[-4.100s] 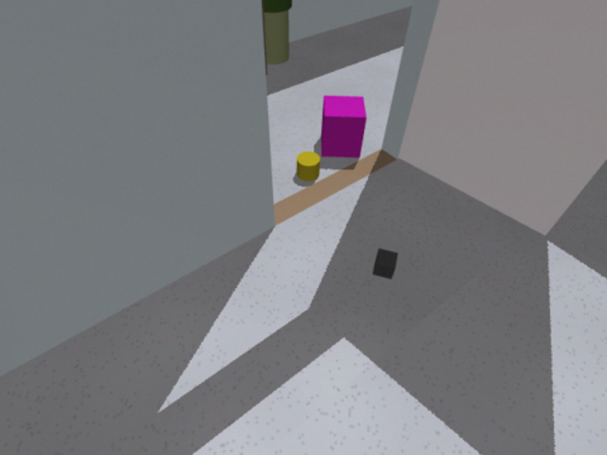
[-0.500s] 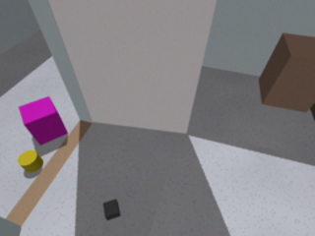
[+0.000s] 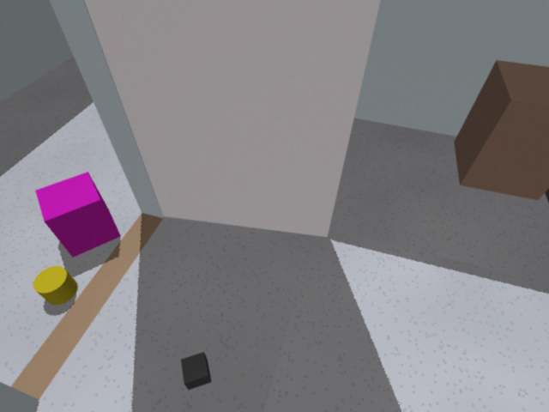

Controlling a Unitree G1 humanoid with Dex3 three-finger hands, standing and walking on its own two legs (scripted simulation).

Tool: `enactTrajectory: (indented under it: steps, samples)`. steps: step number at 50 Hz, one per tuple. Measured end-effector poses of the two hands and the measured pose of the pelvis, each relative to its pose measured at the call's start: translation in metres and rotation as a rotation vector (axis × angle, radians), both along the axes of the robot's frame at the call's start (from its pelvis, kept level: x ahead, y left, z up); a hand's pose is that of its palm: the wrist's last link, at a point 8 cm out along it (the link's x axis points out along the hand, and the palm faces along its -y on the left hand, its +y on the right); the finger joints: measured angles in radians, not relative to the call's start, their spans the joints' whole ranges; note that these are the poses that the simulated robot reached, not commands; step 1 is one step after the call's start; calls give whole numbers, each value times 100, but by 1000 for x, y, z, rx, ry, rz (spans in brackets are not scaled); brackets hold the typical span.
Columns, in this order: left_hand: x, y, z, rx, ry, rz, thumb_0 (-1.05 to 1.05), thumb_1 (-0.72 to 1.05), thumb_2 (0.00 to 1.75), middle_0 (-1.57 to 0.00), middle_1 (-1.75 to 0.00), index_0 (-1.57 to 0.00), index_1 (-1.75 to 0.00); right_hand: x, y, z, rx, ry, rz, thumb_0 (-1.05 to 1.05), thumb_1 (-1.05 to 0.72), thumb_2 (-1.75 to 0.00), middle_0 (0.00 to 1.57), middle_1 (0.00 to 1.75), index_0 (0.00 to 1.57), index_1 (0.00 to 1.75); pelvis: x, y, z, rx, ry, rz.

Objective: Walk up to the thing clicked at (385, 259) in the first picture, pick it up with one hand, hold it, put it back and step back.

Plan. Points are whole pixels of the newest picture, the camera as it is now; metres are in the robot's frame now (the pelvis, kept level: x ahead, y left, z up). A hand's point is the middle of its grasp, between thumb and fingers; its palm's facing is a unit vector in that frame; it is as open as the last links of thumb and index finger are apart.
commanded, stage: walk up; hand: left
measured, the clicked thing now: (196, 370) +0.39 +0.26 -0.74
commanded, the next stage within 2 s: none
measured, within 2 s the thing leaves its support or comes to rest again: neither
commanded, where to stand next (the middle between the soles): +0.05 +0.03 m, yaw +0 degrees
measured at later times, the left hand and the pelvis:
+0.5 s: hand out of the picture +0.05 +0.32 -0.18, palm faces -0.03 -0.94 -0.34, open 7.3 cm; pelvis -0.04 +0.04 -0.01, yaw +1 degrees
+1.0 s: hand out of the picture +0.13 +0.26 -0.15, palm faces -0.02 -0.90 -0.43, open 7.3 cm; pelvis -0.02 +0.01 -0.03, yaw +0 degrees
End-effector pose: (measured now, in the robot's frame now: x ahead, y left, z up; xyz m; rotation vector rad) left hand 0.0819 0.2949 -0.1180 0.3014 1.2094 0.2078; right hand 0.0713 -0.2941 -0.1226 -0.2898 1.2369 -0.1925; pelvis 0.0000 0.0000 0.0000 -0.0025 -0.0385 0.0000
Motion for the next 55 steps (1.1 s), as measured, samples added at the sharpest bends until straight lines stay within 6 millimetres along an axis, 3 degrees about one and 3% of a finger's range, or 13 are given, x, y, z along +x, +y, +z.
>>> enactTrajectory:
  steps: [5,10,16,22,29,33,38,42,45,49,55]
  samples:
    - [4,6,0,17,-21,16,1,91,90,-20,-30,-21,-30,-5,-5,-4,-10,24,-11,0,-90,-90,21,30,21,30,-9,2,-3,-1,5,5]
    - [1,26,-1,65,-41,-3,1,91,90,-21,-30,-21,-30,-13,-9,-7,-45,33,-2,0,-90,-90,21,30,21,30,-32,15,-11,3,4,9]
    - [-3,63,-16,79,-65,-47,1,91,90,-20,-30,-21,-30,-49,9,-8,-88,36,2,0,-90,-90,21,30,21,30,-47,42,-27,2,7,33]
    - [-23,71,-22,19,-16,-9,1,91,90,-20,-30,-20,-30,-97,31,7,-107,99,-20,0,-90,-90,21,30,21,30,-43,47,-16,11,-5,26]
    - [-46,68,-24,-13,104,-28,1,91,90,-20,-30,-20,-30,-112,7,34,-169,52,-83,0,-89,-90,21,30,21,30,-28,36,-8,3,-10,-20]
    - [-35,51,-19,-4,111,-62,1,91,90,-20,-30,-20,-30,-106,-18,36,-175,54,-87,0,-89,-90,21,30,21,30,-14,23,-8,-4,-7,-41]
    - [-6,22,-19,46,42,-78,1,91,90,-20,-30,-20,-30,-80,-44,4,-141,68,-97,0,-90,-90,21,30,21,30,-5,2,-23,-16,-16,-45]
    - [16,-1,-11,40,-21,-95,1,91,90,-20,-30,-20,-30,-48,-35,-12,-87,30,-85,0,-90,-90,21,30,21,30,-6,-3,-22,-6,-15,-43]
    - [32,-9,-4,47,-90,-102,1,91,90,-20,-30,-21,-30,-28,-25,-22,-51,3,-48,0,-90,-90,21,30,21,30,-10,-2,-23,-3,-9,-27]
    - [40,1,3,86,-169,-96,0,90,90,-21,-30,-21,-30,-11,-11,-30,-25,-20,4,0,-90,-90,21,30,21,30,-19,5,-28,-7,-6,-1]
    - [23,46,-2,134,-197,-62,0,90,90,-21,-30,-21,-30,-10,9,-32,-34,-40,55,0,-90,-90,21,30,21,30,-34,25,-41,0,-3,37]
